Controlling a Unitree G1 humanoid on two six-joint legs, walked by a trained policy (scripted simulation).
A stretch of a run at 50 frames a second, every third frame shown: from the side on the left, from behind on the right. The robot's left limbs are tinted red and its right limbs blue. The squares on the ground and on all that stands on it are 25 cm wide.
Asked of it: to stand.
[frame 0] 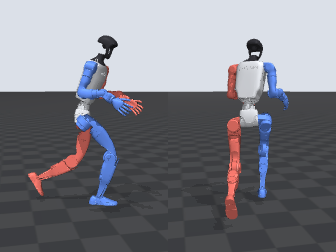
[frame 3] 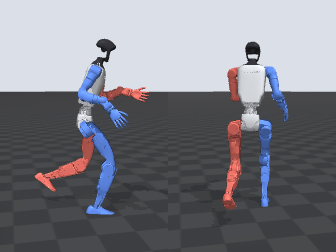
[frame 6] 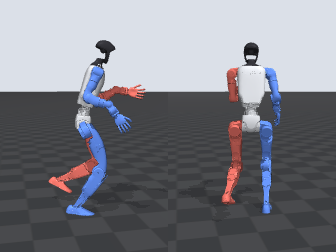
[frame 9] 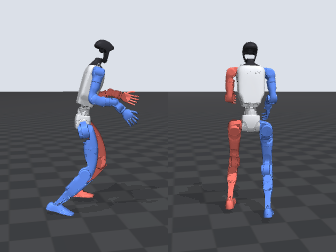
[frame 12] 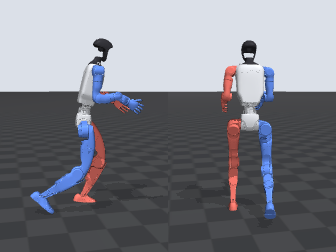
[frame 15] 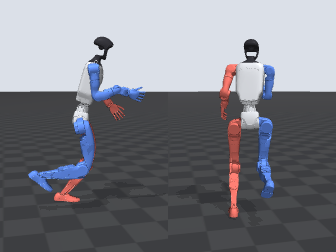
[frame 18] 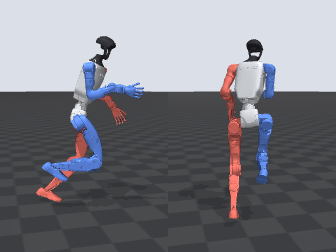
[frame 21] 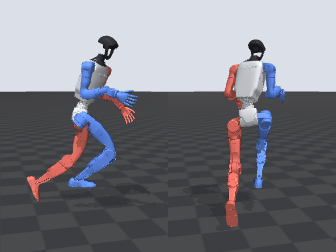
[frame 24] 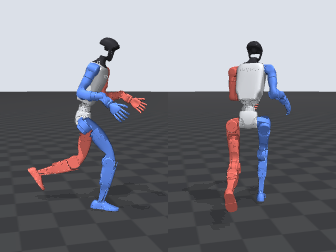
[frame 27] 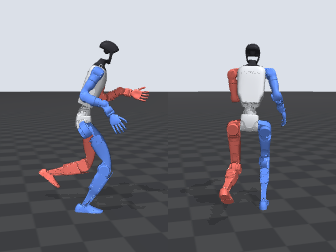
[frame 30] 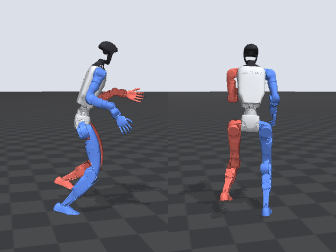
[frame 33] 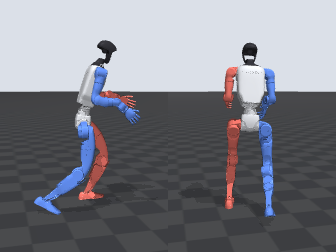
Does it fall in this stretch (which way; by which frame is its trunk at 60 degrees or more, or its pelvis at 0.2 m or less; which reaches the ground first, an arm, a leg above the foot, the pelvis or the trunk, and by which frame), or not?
no
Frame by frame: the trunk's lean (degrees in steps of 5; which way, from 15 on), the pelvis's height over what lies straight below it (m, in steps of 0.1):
0: 20 forward, 0.8
3: 20 forward, 0.7
6: 20 forward, 0.7
9: 20 forward, 0.7
12: 15 forward, 0.7
15: 20 forward, 0.7
18: 25 forward, 0.8
21: 25 forward, 0.8
24: 25 forward, 0.7
27: 20 forward, 0.7
30: 20 forward, 0.7
33: 20 forward, 0.7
